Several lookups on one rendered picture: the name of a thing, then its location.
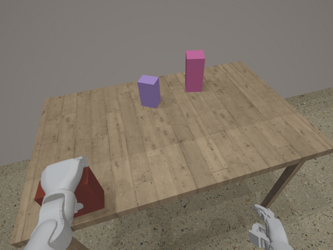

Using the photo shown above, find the robot left hand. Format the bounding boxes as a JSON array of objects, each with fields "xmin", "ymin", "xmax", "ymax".
[{"xmin": 41, "ymin": 156, "xmax": 89, "ymax": 213}]

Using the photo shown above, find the sponge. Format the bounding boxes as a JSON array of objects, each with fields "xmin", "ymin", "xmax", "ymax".
[{"xmin": 34, "ymin": 166, "xmax": 105, "ymax": 218}]

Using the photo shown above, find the robot right hand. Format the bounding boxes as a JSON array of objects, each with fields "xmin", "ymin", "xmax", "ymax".
[{"xmin": 249, "ymin": 204, "xmax": 289, "ymax": 250}]

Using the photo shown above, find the table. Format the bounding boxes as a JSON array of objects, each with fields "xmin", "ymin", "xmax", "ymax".
[{"xmin": 10, "ymin": 61, "xmax": 333, "ymax": 250}]

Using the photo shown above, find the robot left forearm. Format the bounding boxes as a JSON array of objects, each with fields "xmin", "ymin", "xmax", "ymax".
[{"xmin": 23, "ymin": 190, "xmax": 75, "ymax": 250}]

